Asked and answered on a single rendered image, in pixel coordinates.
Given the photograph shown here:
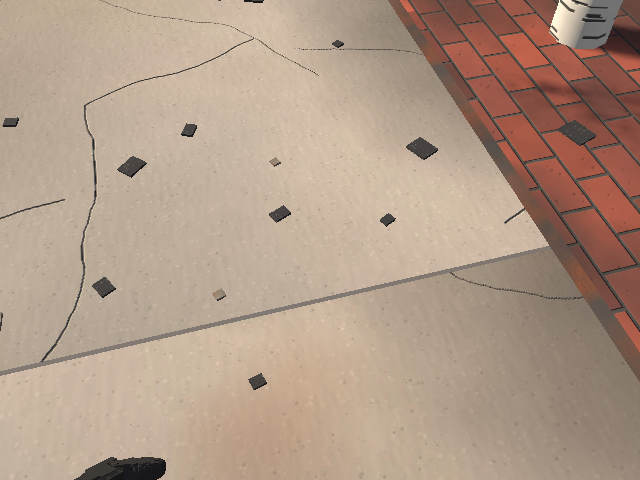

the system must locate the left robot hand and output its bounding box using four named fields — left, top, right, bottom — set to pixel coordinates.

left=74, top=457, right=166, bottom=480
